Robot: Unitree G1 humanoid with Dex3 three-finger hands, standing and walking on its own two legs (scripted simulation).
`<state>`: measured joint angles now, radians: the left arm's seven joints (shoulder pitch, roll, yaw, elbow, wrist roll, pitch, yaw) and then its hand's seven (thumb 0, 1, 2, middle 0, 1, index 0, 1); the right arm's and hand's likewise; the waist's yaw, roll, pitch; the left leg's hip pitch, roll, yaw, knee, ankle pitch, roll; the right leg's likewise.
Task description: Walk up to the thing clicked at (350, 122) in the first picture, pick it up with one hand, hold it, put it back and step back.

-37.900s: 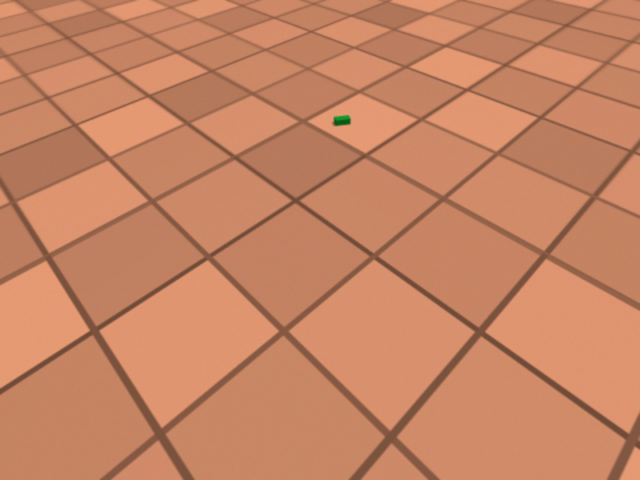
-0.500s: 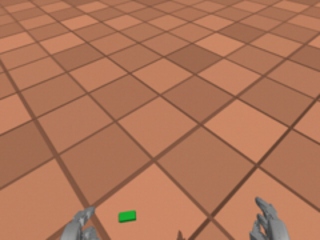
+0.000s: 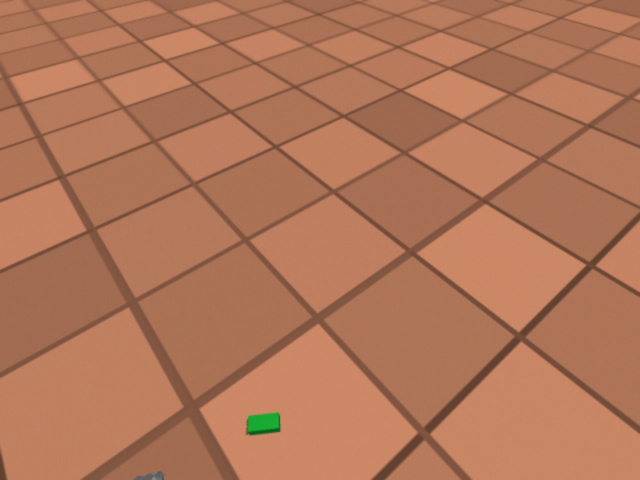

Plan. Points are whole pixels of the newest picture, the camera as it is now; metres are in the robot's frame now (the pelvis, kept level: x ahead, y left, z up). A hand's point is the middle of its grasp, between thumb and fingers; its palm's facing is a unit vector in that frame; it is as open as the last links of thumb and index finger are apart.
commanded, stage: stand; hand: left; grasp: from above
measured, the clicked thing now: (264, 423) +0.42 +0.23 -0.73
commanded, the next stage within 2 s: none
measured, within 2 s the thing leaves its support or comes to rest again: neither
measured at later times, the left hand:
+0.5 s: hand out of the picture +0.04 +0.24 -0.14, palm faces +0.03 -0.95 -0.32, open 7.4 cm
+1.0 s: hand out of the picture +0.06 +0.23 -0.13, palm faces +0.00 -0.95 -0.32, open 7.4 cm
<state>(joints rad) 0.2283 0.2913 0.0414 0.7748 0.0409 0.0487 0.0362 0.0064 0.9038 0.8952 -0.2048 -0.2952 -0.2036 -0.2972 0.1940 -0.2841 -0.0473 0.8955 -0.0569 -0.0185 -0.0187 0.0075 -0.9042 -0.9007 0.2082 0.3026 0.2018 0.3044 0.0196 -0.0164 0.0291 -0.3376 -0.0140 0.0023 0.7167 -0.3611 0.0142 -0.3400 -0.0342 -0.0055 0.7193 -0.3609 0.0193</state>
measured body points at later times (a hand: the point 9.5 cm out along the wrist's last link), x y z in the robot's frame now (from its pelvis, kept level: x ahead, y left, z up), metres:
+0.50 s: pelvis +0.00 +0.01 +0.03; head -0.01 +0.00 +0.48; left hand +0.04 +0.29 -0.11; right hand +0.06 -0.27 -0.11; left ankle +0.01 +0.11 -0.72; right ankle +0.01 -0.13 -0.72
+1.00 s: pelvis +0.00 -0.01 +0.03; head +0.00 -0.01 +0.48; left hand +0.06 +0.28 -0.11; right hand +0.06 -0.29 -0.11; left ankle +0.01 +0.11 -0.72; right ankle +0.01 -0.13 -0.72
